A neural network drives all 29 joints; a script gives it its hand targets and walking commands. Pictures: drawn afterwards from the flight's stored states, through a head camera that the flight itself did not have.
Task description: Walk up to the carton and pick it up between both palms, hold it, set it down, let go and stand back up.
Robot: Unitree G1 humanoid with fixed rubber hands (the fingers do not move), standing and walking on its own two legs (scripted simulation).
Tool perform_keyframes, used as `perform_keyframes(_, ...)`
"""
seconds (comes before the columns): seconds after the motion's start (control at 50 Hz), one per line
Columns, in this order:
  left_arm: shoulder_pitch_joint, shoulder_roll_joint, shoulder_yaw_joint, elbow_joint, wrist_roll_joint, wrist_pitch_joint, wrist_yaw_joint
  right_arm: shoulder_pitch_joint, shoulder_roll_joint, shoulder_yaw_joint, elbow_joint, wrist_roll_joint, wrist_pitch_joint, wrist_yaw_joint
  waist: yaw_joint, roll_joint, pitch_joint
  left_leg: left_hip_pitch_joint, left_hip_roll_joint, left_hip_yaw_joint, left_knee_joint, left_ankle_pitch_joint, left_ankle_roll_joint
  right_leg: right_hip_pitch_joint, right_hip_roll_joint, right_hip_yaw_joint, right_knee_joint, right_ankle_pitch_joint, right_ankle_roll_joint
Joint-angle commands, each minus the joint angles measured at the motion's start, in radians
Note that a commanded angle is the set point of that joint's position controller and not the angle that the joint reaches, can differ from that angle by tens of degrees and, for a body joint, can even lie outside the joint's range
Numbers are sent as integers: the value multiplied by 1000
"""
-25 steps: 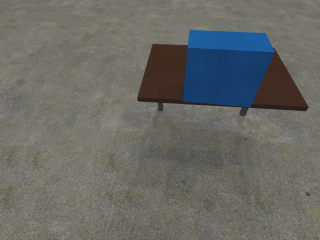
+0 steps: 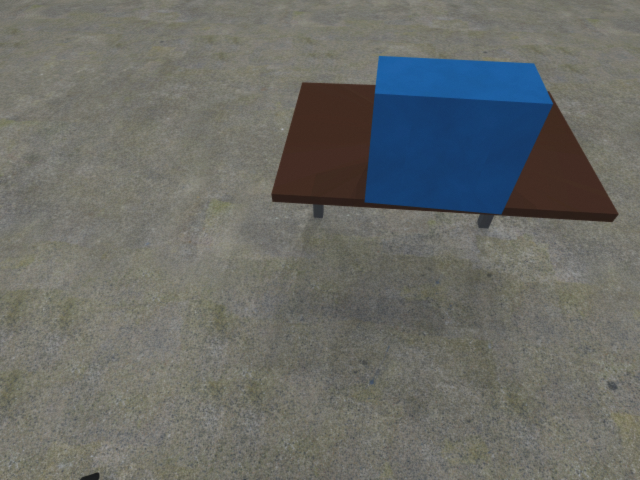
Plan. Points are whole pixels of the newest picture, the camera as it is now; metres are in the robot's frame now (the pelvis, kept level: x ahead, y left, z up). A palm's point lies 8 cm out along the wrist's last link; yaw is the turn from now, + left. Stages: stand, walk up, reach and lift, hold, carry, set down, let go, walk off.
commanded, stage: walk up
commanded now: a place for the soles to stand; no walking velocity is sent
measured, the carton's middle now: (442, 138) +0.81 -0.27 -0.03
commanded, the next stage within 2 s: none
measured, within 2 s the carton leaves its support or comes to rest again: neither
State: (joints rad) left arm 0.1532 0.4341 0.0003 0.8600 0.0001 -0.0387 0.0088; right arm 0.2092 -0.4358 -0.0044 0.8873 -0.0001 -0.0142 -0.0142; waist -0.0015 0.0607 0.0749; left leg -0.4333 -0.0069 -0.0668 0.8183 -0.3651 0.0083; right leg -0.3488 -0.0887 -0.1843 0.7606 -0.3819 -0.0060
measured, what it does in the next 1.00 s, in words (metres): walks ahead: right foot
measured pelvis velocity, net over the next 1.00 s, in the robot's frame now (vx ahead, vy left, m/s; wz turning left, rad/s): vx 0.16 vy -0.16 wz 0.00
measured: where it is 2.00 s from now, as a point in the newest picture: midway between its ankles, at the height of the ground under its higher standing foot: (408, 417)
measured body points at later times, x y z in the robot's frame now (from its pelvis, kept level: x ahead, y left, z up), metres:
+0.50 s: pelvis +0.02 -0.06 -0.01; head +0.04 -0.06 +0.44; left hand +0.15 +0.28 -0.10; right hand +0.10 -0.39 -0.11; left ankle +0.04 +0.11 -0.71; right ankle +0.07 -0.17 -0.68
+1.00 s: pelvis +0.16 -0.16 +0.02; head +0.17 -0.17 +0.47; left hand +0.18 +0.17 -0.08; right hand +0.25 -0.48 -0.09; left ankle +0.22 +0.00 -0.67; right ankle +0.11 -0.19 -0.71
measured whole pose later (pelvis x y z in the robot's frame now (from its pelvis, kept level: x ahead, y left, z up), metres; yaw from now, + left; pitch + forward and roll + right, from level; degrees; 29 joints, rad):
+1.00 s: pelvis +0.16 -0.16 +0.02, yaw +0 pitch -4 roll +0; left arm 0.38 0.45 0.00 0.87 0.00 -0.03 -0.05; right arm 0.22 -0.44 0.00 0.91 0.00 -0.06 -0.01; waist 0.00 0.02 0.09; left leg -0.43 0.04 -0.07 0.86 -0.31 0.02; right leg -0.05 0.07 -0.18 0.46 -0.36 -0.11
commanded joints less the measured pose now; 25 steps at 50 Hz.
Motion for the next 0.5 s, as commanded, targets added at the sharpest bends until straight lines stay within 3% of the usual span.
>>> perform_keyframes(0.0, -55, 184, 66, 5, -8, 1, -2, -113, -202, -49, -14, -22, -28, -4, 15, -14, -129, 1, 118, -220, -307, 146, 82, 127, -64, 165, -178, 61, -54)
perform_keyframes(0.02, -65, 193, 67, -1, -1, 1, -4, -114, -204, -49, -14, -17, -27, -3, 12, 5, -149, -1, 115, -227, -309, 90, 81, 130, -81, 178, -199, 22, -59)
perform_keyframes(0.04, -71, 196, 71, -6, -1, 0, -5, -100, -201, -49, -17, -21, -28, -1, 14, -38, -146, 11, 98, -186, -297, 93, 72, 130, -85, 175, -211, -5, -61)
perform_keyframes(0.06, -77, 203, 73, 0, 0, -2, -6, -97, -212, -50, -9, -22, -28, 0, 7, -38, -110, 1, 96, -190, -294, 99, 69, 102, -83, 179, -219, 1, -62)
perform_keyframes(0.1, -57, 192, 66, 5, 2, -1, -6, -108, -209, -53, -15, -21, -29, 6, 17, -2, -136, 8, 103, -202, -309, 56, 74, 117, -74, 179, -199, -6, -57)
perform_keyframes(0.14, -74, 194, 68, 1, -3, -4, -7, -95, -188, -50, -18, -21, -28, 3, 6, -69, -139, 30, 91, -180, -283, 117, 66, 105, -90, 187, -220, 12, -62)
perform_keyframes(0.18, -65, 205, 65, 11, -2, -5, -5, -88, -195, -51, -12, -20, -31, 2, 19, -27, -146, 41, 87, -165, -263, 207, 64, 129, -90, 164, -199, 85, -54)
perform_keyframes(0.22, -68, 198, 62, 1, -7, -3, -5, -70, -196, -48, -7, -15, -32, -2, 11, -63, -180, 70, 96, -176, -256, 227, 73, 133, -86, 178, -184, 106, -60)
perform_keyframes(0.24, 26, 264, 127, -79, 46, 8, -42, 90, -323, -111, -20, -15, -57, -2, 6, -70, -228, 154, 143, -277, -317, -298, 117, 38, -40, 181, -86, -270, -94)
perform_keyframes(0.26, -16, 264, 128, -88, 54, 21, -55, 157, -385, -141, 16, -27, -67, -6, -37, 17, -171, 226, 187, -411, -431, -539, 129, -142, -11, 183, 29, -389, -86)
perform_keyframes(0.28, -76, 218, 125, -101, 50, 38, -65, 195, -420, -155, 12, -36, -72, -14, -77, 80, -96, 361, 291, -652, -553, -737, 210, -407, 61, 149, 227, -331, -49)
perform_keyframes(0.3, -99, 228, 124, -108, 57, 44, -72, 183, -420, -164, -5, -33, -80, -22, -82, 22, -55, 372, 336, -724, -566, -682, 218, -508, 20, 232, 320, -242, -43)
perform_keyframes(0.32, -87, 247, 129, -101, 49, 44, -73, 157, -399, -155, -16, -25, -86, -29, -74, -2, -36, 372, 329, -667, -538, -592, 204, -526, -15, 247, 342, -166, -34)
perform_keyframes(0.34, -36, 245, 132, -81, 38, 40, -76, 152, -406, -158, -15, -27, -90, -30, -54, 23, -68, 412, 315, -651, -505, -524, 216, -531, -24, 257, 375, -123, -27)
perform_keyframes(0.36, -55, 247, 123, -89, 45, 36, -76, 135, -375, -146, -9, -24, -91, -31, -56, 11, -83, 402, 313, -614, -495, -490, 225, -531, -30, 254, 388, -115, -16)
perform_keyframes(0.38, -6, 247, 129, -83, 42, 31, -80, 110, -365, -138, -19, -29, -92, -35, -37, 8, -120, 410, 333, -565, -458, -414, 252, -509, -39, 259, 354, -128, -19)
perform_keyframes(0.4, -5, 264, 132, -69, 39, 30, -84, 90, -360, -140, -24, -20, -90, -31, -32, -4, -122, 359, 306, -519, -455, -404, 239, -442, -48, 253, 341, -110, -4)
perform_keyframes(0.42, 1, 248, 127, -84, 34, 28, -86, 69, -354, -137, -40, -29, -90, -27, -29, 61, -123, 345, 290, -456, -437, -357, 236, -421, -44, 233, 278, -147, -2)
perform_keyframes(0.46, -17, 238, 130, -94, 34, 22, -99, 38, -370, -142, -40, -33, -86, -29, -23, 138, -72, 207, 314, -433, -439, -398, 249, -348, -50, 223, 189, -150, -11)
perform_keyframes(0.48, 29, 261, 140, -68, 28, 21, -98, 9, -377, -146, -44, -38, -82, -29, 0, 146, -111, 169, 306, -398, -406, -397, 239, -249, -41, 219, 145, -135, -12)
